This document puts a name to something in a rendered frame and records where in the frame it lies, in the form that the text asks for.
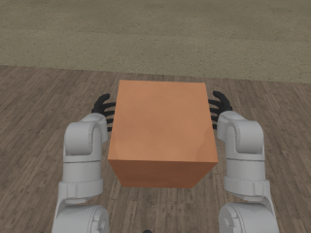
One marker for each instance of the robot right forearm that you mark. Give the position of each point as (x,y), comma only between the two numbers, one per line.
(244,153)

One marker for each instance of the robot left forearm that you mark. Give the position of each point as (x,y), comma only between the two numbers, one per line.
(82,152)

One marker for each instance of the right robot hand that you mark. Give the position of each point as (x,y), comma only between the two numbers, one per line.
(223,106)

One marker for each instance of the carton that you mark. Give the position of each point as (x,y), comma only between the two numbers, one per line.
(162,134)

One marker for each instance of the left robot upper arm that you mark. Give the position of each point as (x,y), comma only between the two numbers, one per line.
(82,219)

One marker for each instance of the left robot hand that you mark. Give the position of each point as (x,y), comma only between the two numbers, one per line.
(99,108)

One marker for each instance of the right robot upper arm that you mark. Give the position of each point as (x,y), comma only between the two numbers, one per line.
(246,217)

